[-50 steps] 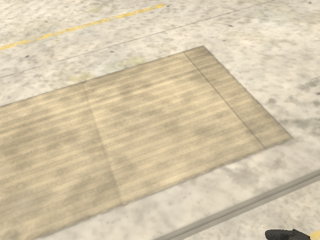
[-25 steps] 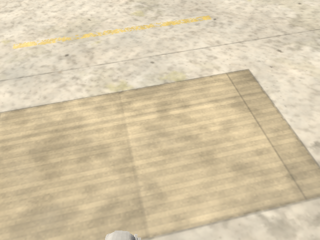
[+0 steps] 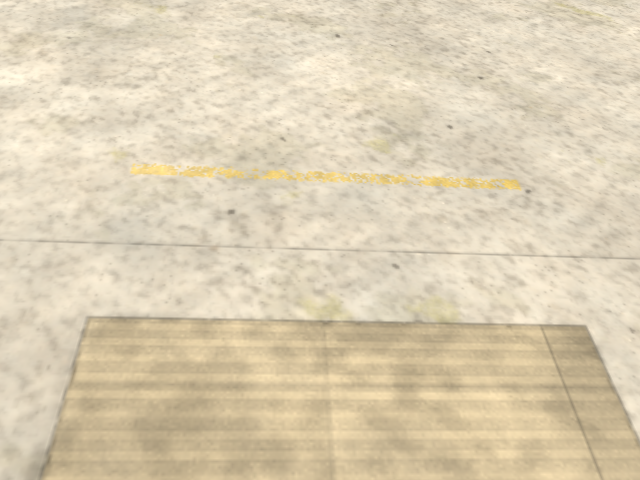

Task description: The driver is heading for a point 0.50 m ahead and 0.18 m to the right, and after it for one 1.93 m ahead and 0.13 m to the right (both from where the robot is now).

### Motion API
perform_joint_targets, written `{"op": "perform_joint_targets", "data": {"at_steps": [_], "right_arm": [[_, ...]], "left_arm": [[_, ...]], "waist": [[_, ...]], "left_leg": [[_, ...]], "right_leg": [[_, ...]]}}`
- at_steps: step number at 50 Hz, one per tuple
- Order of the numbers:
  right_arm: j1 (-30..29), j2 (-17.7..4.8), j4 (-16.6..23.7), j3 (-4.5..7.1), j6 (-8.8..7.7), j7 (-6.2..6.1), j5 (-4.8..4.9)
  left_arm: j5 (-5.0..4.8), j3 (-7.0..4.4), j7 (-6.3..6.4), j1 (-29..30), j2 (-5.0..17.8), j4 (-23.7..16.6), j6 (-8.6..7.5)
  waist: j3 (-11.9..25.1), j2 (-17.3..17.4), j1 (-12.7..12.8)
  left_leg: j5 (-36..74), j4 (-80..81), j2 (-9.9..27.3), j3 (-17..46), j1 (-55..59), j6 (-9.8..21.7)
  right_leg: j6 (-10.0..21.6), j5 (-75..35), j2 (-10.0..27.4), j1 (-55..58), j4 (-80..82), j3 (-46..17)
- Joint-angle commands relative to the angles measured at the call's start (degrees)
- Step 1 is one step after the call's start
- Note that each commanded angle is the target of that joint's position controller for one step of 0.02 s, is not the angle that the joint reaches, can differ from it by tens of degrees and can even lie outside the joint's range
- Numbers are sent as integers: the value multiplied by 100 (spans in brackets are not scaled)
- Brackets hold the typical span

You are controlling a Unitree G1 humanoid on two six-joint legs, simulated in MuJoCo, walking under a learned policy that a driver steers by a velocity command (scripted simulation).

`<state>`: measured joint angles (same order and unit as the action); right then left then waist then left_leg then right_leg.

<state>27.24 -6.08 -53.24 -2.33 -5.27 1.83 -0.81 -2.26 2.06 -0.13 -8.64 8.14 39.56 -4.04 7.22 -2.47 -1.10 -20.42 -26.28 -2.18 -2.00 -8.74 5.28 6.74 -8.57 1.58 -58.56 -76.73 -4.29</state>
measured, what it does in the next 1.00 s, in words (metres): walks ahead: right foot, then left foot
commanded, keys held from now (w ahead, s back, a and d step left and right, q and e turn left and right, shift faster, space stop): w+e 0.56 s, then w+q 0.44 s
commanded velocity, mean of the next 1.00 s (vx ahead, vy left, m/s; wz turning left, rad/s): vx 0.49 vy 0.00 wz -0.19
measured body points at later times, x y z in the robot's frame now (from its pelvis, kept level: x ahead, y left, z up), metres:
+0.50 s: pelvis +0.32 -0.02 +0.00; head +0.34 -0.01 +0.45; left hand +0.44 +0.20 -0.14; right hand +0.44 -0.29 -0.07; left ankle +0.40 +0.15 -0.61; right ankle +0.32 -0.09 -0.74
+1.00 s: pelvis +0.64 -0.01 +0.01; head +0.66 +0.01 +0.45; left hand +0.88 +0.17 -0.09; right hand +0.61 -0.28 -0.11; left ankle +0.66 +0.07 -0.74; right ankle +0.69 -0.20 -0.68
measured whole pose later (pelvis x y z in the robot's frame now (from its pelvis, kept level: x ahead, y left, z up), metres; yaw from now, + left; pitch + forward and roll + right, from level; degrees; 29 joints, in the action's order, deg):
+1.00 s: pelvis +0.64 -0.01 +0.01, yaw -13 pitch +4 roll -1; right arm 23.3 -13.0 -42.4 2.1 -3.8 -0.2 0.7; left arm 1.1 -1.5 0.5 -7.5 13.3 37.1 -4.8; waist 2.3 -1.9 -3.4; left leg -10.8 -23.5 -5.1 6.0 -16.6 4.0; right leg -0.8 10.6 2.6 -37.6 -49.2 -3.8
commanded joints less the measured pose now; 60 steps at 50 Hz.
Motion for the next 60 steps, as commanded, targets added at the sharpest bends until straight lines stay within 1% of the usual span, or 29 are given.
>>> {"op": "perform_joint_targets", "data": {"at_steps": [1,4,6,10,13,14,15,16,17,18,20,23,25,27,29,31,33,35,36,37,38,39,41,44,48,54,57,59,60], "right_arm": [[321,-867,238,195,-181,-225,-36],[336,-1050,267,220,-162,-308,-130],[232,-1026,264,192,-154,-300,-47],[449,-1397,158,255,-140,-438,52],[335,-1815,213,389,25,-676,5],[-85,-1876,418,429,62,-672,-57],[-390,-1591,728,351,-50,-551,-200],[362,-615,926,101,-255,-373,-68],[-283,-1161,1157,240,-492,-200,156],[-1069,-1451,1561,314,-585,-155,303],[-1089,-1320,1691,302,-535,-154,75],[-985,-1087,1903,253,-268,-174,-22],[-1403,-1202,2029,258,-207,-281,-168],[-1911,-1012,2079,185,-213,-276,-182],[-2312,-960,2102,176,-174,-270,66],[-2448,-1181,2090,272,-199,-293,175],[-2419,-1384,2071,387,-227,-232,144],[-1777,-1605,1930,572,-262,-188,43],[-902,-1793,1813,634,-298,-165,-48],[-266,-2386,1715,797,-243,-157,-107],[128,-2281,1556,835,-174,-91,120],[-181,-1868,1704,734,-120,-122,154],[-768,-1651,1858,662,-21,-111,21],[-1047,-1362,1782,589,-11,-118,64],[-825,-1609,1564,695,42,-239,175],[-340,-1708,1404,758,179,-297,255],[-495,-1672,1458,782,255,-304,264],[-803,-1351,1630,704,216,-282,216],[-748,-904,1761,578,172,-275,112]], "left_arm": [[-120,-250,-97,893,538,-307,-3],[-58,-296,-233,1132,493,-315,19],[-119,-321,-327,1249,441,-334,14],[62,-399,-430,1549,530,-518,-39],[38,-586,-486,141,1017,-120,49],[73,-736,-414,-956,1326,175,89],[216,-763,-292,-2026,1592,421,159],[355,-784,-203,-1651,1820,246,63],[322,-728,-78,-1576,1320,292,99],[247,-651,-23,-1286,1110,229,73],[197,-544,-47,-538,869,-2,-19],[190,-578,-34,-229,1111,-85,-50],[193,-663,4,-243,1413,-149,-110],[80,-689,104,-544,1426,-87,-63],[51,-738,82,-1010,1543,44,-69],[-4,-716,55,-1312,1440,165,-45],[45,-716,15,-1313,1387,145,2],[189,-675,-27,-1229,1251,61,63],[250,-592,-20,-1170,1003,-27,63],[281,-484,-20,-2063,660,-61,-26],[248,-450,-49,-2110,789,-49,-119],[136,-563,-64,-1467,1235,-193,-156],[288,-534,-6,-248,1177,-580,-158],[389,-526,58,-467,975,-555,-120],[359,-429,95,10,792,-573,-141],[199,-468,-10,1052,892,-712,-296],[180,-589,-41,831,1027,-667,-380],[257,-763,30,-207,1339,-475,-393],[310,-869,84,-1181,1736,-373,-354]], "waist": [[-698,604,-286],[-769,612,-325],[-847,606,-305],[-919,791,-261],[-511,1403,398],[-162,1219,984],[597,272,1280],[1512,-1189,462],[1514,-421,770],[529,-141,655],[-244,813,-52],[-778,483,-503],[-875,531,-382],[-626,255,-41],[-396,-209,318],[-329,-462,469],[-350,-518,461],[-93,-526,159],[430,-310,-215],[1242,1471,-52],[1496,2451,-207],[840,1651,-309],[-79,444,-266],[-292,771,195],[-314,796,101],[-407,869,-300],[-339,961,-55],[174,841,498],[872,-134,777]], "left_leg": [[2426,1619,983,365,270,-477],[3030,1800,1234,172,905,-430],[3310,1873,1309,-7,1127,-358],[7346,1160,1395,-430,1801,-650],[8958,-659,1562,-492,2172,-771],[8716,-2033,1329,-553,1383,-852],[4185,-4385,692,-287,-869,-774],[-1133,-6878,-256,585,-3401,-946],[-509,-7364,-17,1413,-3761,-641],[-55,-7152,278,1289,-4199,-422],[467,-6496,629,976,-4034,-280],[483,-5498,967,785,-3674,-543],[1257,-4006,943,502,-3146,-764],[2376,-2235,716,295,-2133,-880],[2780,-1288,505,273,-1935,-970],[2684,-731,512,377,-2108,-904],[2345,-422,561,433,-2202,-590],[1865,-322,321,154,-1505,-206],[2259,-550,758,667,-292,130],[1821,-301,1953,2991,1898,1153],[229,830,2363,5175,2558,1583],[-584,890,2221,4837,2143,1258],[381,866,1707,3406,456,997],[1297,1147,1114,2530,-597,893],[2109,1118,913,1973,-842,905],[1519,802,934,2427,-493,838],[1374,379,847,2778,-380,671],[1462,-788,459,2468,-1130,306],[52,-2579,-89,1661,-2070,6]], "right_leg": [[-60,-311,21,-165,1246,312],[-86,-304,39,-174,2029,445],[-110,-169,11,255,2794,563],[160,480,-568,1718,4211,1544],[179,812,-798,3091,4647,1543],[441,329,-652,4601,5220,1060],[820,202,195,7134,4353,-118],[2268,976,1936,8751,4699,-3523],[2086,2294,1784,8058,5867,-4021],[1692,2638,1541,7120,6210,-3274],[1418,1874,1059,5363,6557,-2289],[1204,1678,515,3662,6749,-1424],[1062,1121,131,2850,6688,-928],[835,1056,-224,2636,6361,-481],[794,1357,17,3238,6149,-666],[641,1702,297,4095,5780,-882],[445,1686,703,4808,5431,-1197],[181,377,514,5137,4537,-982],[-34,161,207,4683,3233,-599],[-521,1599,-525,2762,907,37],[-632,3798,-703,1455,-50,-105],[-544,3455,-294,861,-627,-329],[-451,2663,67,1016,-85,-87],[-554,2428,253,1884,1088,6],[-788,1896,55,2323,2762,171],[-837,1145,-323,2895,4451,81],[-642,1307,-421,3669,5117,106],[-228,1426,241,5470,5222,-321],[197,1516,1419,6946,5286,-1495]]}}
Keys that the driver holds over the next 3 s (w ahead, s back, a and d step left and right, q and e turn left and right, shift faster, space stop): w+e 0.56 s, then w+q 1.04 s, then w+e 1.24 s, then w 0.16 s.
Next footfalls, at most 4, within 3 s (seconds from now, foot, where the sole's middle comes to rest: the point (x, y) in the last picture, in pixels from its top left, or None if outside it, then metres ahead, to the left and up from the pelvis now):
0.28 right None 0.36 -0.10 -0.78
0.72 left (271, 441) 0.70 0.06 -0.78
1.18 right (375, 387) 0.84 -0.19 -0.78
1.66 left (254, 297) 1.12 0.12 -0.78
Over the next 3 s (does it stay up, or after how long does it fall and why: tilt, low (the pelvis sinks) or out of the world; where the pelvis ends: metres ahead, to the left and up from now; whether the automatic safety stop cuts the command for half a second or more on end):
stays up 1.69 -0.03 0.01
